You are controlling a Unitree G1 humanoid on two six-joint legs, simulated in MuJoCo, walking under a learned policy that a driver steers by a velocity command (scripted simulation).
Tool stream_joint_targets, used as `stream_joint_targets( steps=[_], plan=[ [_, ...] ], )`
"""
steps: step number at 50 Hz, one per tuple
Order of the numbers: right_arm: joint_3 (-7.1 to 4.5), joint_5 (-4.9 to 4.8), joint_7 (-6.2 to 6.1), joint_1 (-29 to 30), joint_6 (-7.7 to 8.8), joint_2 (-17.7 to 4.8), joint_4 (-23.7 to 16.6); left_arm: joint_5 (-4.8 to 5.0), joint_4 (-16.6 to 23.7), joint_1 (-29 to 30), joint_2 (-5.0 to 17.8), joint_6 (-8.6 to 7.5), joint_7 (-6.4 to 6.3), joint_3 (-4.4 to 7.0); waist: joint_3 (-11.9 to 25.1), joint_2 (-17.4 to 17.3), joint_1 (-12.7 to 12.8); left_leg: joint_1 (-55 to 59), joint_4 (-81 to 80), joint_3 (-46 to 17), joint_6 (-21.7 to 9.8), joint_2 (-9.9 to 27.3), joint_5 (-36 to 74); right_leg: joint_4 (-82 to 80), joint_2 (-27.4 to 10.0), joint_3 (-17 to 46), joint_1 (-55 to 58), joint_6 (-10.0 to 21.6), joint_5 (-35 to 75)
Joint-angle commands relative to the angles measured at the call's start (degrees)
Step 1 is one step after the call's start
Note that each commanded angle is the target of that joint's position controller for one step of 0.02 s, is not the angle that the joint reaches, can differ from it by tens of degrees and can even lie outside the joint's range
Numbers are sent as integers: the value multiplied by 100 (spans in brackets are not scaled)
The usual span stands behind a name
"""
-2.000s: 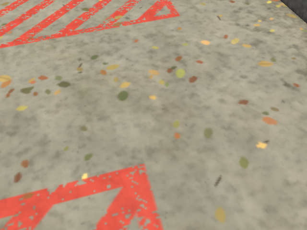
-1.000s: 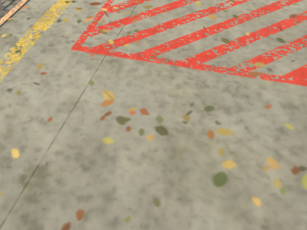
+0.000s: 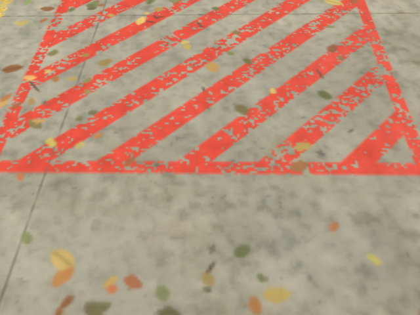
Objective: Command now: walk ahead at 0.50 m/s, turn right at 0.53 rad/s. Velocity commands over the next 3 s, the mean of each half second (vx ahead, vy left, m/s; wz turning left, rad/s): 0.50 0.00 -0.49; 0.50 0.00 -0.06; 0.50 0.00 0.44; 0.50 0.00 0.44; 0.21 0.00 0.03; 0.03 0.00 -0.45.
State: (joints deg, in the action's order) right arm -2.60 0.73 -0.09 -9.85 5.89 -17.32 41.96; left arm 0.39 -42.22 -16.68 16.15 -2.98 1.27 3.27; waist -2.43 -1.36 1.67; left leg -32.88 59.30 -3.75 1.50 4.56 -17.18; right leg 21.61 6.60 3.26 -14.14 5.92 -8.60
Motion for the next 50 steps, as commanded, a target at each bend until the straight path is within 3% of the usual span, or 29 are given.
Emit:
stream_joint_targets(
  steps=[1, 5, 8, 11, 12, 13, 14, 15, 16, 17, 18, 19, 20, 22, 25, 28, 32, 35, 37, 38, 39, 40, 41, 42, 43, 44, 45, 47, 50],
  plan=[
    [-122, 41, -41, 72, -23, -420, -400, 29, 440, 160, 969, -98, -128, 264, 277, 387, -155, -287, -834, 36, 229, 24, 790, -995, -1417, 1396, 124, 1048, 1393],
    [-49, -20, 29, 914, 39, -247, -597, 82, 313, -185, 1016, -21, -215, 291, 197, 528, 180, 369, -2446, 94, 273, -339, 2221, -870, -1090, 1174, -189, 676, 747],
    [-93, -102, 92, 1223, 94, -394, -714, 129, 203, -442, 991, 33, -233, 299, 184, 588, 260, 528, -2943, -78, 201, -443, 2217, -569, -1259, 1604, 182, 596, 390],
    [-187, -121, 128, 1044, 163, -610, -690, 104, 202, -418, 973, 89, -261, 319, 228, 768, 81, 795, -3209, -186, -15, -445, 1548, -37, -1452, 2096, 682, 470, 465],
    [-231, -119, 114, 720, 188, -666, -605, 96, 228, -337, 925, 110, -257, 311, 317, 832, -109, 1235, -3380, -96, -138, -459, 1444, 219, -1386, 2132, 669, 392, 624],
    [-314, -69, 76, 181, 213, -812, -485, 73, 275, -293, 746, 108, -239, 248, 677, 764, -383, 2146, -3523, -111, -332, -320, 1432, 840, -1109, 1962, 506, 228, 843],
    [-396, 19, 24, -638, 220, -1101, -417, -11, 377, -319, 408, 90, -211, 120, 1465, 213, -721, 3601, -3392, -941, -688, 588, 1074, 2350, -751, 1502, -147, 27, 146],
    [-509, 59, 38, -1125, 127, -1527, -216, 148, 541, -1113, 80, 37, -207, 12, 2141, -1661, -399, 5380, -3835, -3509, -1617, 1836, -153, 4150, 43, 715, -2174, -358, -2393],
    [-410, -86, 84, -1079, 103, -1031, -235, 193, 387, -1121, 635, 19, -230, 87, 1820, -1286, -496, 5193, -4161, -4165, -1595, 1919, -1406, 4931, -428, 818, -2891, -436, -2446],
    [-314, -94, 78, -873, 82, -676, -262, 159, 401, -549, 930, 34, -229, 173, 1079, -700, -647, 4515, -4264, -3312, -1351, 1626, -1307, 5118, -599, 767, -3039, -474, -1895],
    [-262, -35, 89, -617, 50, -574, -263, 97, 449, -224, 878, 47, -240, 171, 668, -304, -571, 3857, -4332, -2588, -1217, 1365, -594, 5033, -765, 571, -2882, -511, -1499],
    [-222, -12, 99, -464, 30, -462, -206, 34, 526, 25, 801, 26, -224, 174, 331, -248, -499, 3333, -4458, -2096, -1220, 1145, 64, 4760, -885, 540, -2803, -527, -1247],
    [-182, 27, 95, -401, 38, -389, -166, 51, 554, 45, 695, 22, -188, 173, 231, -380, -366, 2986, -4589, -1713, -1190, 975, 473, 4547, -1013, 512, -2562, -514, -1088],
    [-176, -21, 112, -409, 72, -353, -65, 83, 545, -6, 476, 37, -147, 129, 230, -511, -260, 2731, -4802, -1275, -1273, 827, 931, 4132, -1076, 350, -2328, -527, -1017],
    [-246, -104, 106, -484, 89, -618, 96, 0, 699, 405, 297, 24, -118, 42, 125, -363, -277, 2665, -5063, -901, -1455, 891, 1498, 3235, -1211, 158, -2454, -604, -558],
    [-271, -143, 84, -589, 27, -771, 220, 5, 793, 916, 198, -56, -45, -33, 77, -286, -438, 2637, -5137, -390, -1356, 740, 1840, 2168, -1212, -45, -2206, -618, 358],
    [-276, -211, 80, -1028, -65, -902, 476, 66, 966, 1583, 242, -113, 34, -44, -19, -291, -660, 2805, -5031, -150, -1237, 786, 1926, 1310, -1026, -245, -1814, -585, 871],
    [-295, -249, 60, -1165, -158, -989, 636, 80, 1085, 1790, 367, -132, 89, -7, -88, -362, -579, 3237, -4786, -200, -1118, 1024, 2233, 950, -944, -265, -1704, -382, 477],
    [-306, -272, 26, -1045, -222, -1072, 670, 37, 940, 1225, 563, -142, 81, 104, 235, -364, -148, 3284, -4051, 27, -945, 925, 3494, 597, -723, -473, -715, -171, 385],
    [-258, -253, 11, -1073, -236, -965, 673, 7, 685, 445, 803, -127, 38, 242, 742, -256, 211, 2999, -3107, 269, -797, 656, 4006, 523, -626, -546, 460, -10, 451],
    [-129, -111, -5, -1028, -213, -694, 521, -45, 493, -592, 1203, -95, -34, 371, 1546, 273, 628, 1905, -1448, 510, -562, 369, 2758, 725, -1563, 481, 2132, 342, 617],
    [86, -70, 29, -1649, -100, -24, 386, -51, 407, -844, 1693, -61, -36, 447, 2213, 1805, 294, -259, 526, 532, -209, -625, -1043, 138, -2866, 3124, 3765, 1252, -434],
    [-47, -181, 64, -1349, -4, -598, 470, 8, 410, -886, 1136, -59, -24, 313, 2141, 1278, 513, -923, 1240, -182, -251, -424, -1607, -310, -2842, 3681, 3602, 1240, -1237],
    [-129, -306, 94, -862, 55, -851, 297, 12, 433, -489, 953, -87, -17, 226, 1288, 1050, 437, -1278, 1324, -113, -326, -157, -1134, -433, -2643, 2901, 2926, 1020, -1063],
    [-117, -280, 75, -595, 67, -791, 261, -9, 459, -142, 823, -102, -9, 182, 873, 695, 281, -1130, 1097, 12, -321, 72, -627, -547, -2383, 2273, 2212, 898, -541],
    [-129, -200, 67, -523, 39, -729, 279, -48, 466, 140, 655, -118, 9, 138, 567, 564, 116, -925, 791, 18, -272, 217, -301, -721, -2214, 1792, 1609, 826, -27],
    [-137, -188, 75, -643, -29, -655, 329, -100, 466, 304, 536, -155, 14, 107, 486, 645, -73, -561, 631, -46, -241, 346, -65, -903, -2088, 1447, 1176, 761, 304],
    [-98, -212, 71, -798, -181, -402, 415, -84, 363, 390, 523, -255, 18, 131, 395, 628, -232, -253, 438, -64, -156, 372, 160, -1227, -2043, 970, 712, 776, 637],
    [-98, -198, 38, -428, -292, -320, 289, -134, 146, 279, 656, -351, -34, 191, 113, 471, -205, -603, -139, -277, -50, 313, 875, -1488, -2043, 344, 584, 743, 975]
  ],
)
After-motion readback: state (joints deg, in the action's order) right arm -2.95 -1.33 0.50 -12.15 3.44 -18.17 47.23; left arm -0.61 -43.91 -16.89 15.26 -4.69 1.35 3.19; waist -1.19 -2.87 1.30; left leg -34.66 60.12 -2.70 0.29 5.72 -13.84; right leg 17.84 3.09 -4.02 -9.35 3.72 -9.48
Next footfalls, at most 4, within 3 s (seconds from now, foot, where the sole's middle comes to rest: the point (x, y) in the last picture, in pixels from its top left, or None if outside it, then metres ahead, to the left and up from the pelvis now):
0.28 left None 0.34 0.13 -0.78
0.78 right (290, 292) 0.53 -0.18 -0.78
1.32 left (235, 199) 0.88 -0.01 -0.78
1.78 right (279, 141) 1.16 -0.20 -0.78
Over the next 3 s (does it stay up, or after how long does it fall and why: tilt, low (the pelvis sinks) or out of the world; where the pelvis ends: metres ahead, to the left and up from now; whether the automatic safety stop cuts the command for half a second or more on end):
stays up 1.26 -0.04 0.00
